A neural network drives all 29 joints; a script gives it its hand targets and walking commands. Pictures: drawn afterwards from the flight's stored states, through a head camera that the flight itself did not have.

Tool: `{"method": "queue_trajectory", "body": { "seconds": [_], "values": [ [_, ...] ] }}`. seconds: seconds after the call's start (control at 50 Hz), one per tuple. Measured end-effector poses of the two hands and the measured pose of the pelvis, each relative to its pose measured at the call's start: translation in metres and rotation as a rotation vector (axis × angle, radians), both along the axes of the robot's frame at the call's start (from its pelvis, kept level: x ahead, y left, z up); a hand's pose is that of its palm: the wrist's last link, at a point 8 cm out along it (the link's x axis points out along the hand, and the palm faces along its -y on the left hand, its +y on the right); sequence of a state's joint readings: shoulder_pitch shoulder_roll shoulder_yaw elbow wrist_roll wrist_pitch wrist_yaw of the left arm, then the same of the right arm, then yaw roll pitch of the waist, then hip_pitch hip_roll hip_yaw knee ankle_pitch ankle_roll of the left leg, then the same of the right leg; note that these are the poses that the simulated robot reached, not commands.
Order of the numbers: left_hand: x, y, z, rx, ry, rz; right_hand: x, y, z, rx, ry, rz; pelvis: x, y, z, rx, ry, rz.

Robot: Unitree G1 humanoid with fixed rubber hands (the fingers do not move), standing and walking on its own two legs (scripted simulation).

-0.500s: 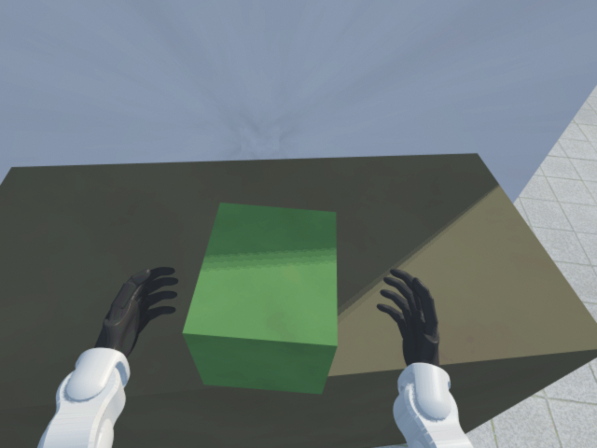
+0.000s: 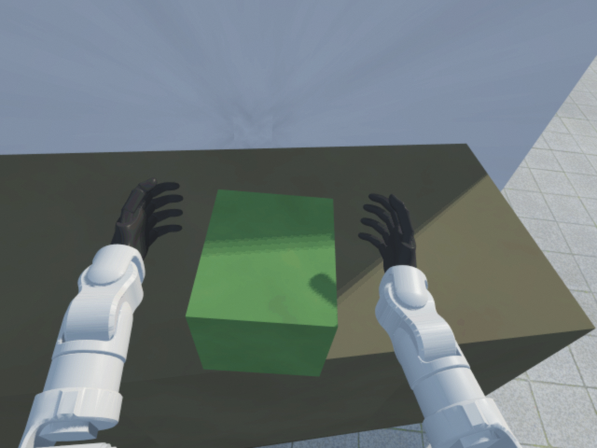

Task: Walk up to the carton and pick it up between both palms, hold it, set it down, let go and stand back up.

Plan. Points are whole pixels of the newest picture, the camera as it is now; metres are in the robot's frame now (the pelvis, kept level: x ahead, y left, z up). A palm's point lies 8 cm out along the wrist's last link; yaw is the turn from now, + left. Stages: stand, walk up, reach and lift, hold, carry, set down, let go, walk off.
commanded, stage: reach and lift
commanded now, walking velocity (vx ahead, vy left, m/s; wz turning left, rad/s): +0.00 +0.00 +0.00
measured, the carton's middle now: (268, 283) +0.36 +0.05 -0.02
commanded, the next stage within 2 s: none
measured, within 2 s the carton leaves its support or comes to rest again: neither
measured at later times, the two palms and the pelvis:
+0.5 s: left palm (140, 177) +0.41 +0.22 +0.14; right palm (397, 197) +0.41 -0.11 +0.14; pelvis -0.01 +0.00 +0.00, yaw +1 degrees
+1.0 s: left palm (158, 241) +0.39 +0.22 +0.04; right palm (368, 251) +0.39 -0.09 +0.04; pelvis +0.00 +0.01 -0.01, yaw +2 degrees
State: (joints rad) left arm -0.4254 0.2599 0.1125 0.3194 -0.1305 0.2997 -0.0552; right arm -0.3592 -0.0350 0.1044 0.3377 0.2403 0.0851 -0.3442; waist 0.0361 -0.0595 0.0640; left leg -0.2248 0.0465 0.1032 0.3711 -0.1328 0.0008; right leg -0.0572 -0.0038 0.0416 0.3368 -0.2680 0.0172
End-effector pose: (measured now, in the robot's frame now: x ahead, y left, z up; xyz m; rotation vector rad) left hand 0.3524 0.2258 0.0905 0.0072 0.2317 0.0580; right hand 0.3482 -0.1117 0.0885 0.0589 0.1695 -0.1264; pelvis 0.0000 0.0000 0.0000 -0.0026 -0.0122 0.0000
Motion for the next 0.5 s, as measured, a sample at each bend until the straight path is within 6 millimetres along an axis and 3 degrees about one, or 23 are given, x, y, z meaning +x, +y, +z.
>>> {"method": "queue_trajectory", "body": {
  "seconds": [0.16, 0.5],
  "values": [
    [0.023, -0.003, 0.016, 0.010, -0.001, 0.003, 0.027, 0.006, 0.017, -0.010, -0.005, 0.000, 0.000, 0.004, 0.000, -0.010, 0.013, -0.002],
    [0.058, -0.005, 0.054, -0.009, -0.015, 0.039, 0.057, 0.006, 0.054, -0.025, 0.022, -0.001, -0.010, 0.000, -0.001, -0.019, 0.056, 0.014]
  ]
}}
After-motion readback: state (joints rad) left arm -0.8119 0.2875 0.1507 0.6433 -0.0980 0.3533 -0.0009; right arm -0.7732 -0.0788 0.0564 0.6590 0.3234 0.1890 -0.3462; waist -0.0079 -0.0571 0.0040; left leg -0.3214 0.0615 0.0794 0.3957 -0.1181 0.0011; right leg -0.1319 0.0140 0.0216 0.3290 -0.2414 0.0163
